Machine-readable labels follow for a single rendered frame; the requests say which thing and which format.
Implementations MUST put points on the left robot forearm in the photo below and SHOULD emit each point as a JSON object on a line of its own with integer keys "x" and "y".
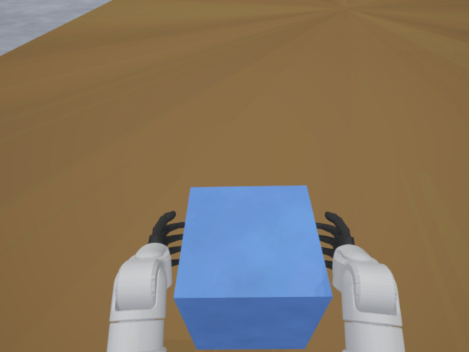
{"x": 138, "y": 299}

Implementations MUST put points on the robot right hand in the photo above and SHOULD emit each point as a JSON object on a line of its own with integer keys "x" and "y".
{"x": 341, "y": 235}

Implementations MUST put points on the right robot forearm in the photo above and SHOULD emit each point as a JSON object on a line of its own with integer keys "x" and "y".
{"x": 370, "y": 300}

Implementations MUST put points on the robot left hand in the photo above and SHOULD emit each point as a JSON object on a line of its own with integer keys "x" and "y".
{"x": 160, "y": 231}

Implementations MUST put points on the carton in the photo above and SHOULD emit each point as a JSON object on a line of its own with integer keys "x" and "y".
{"x": 251, "y": 273}

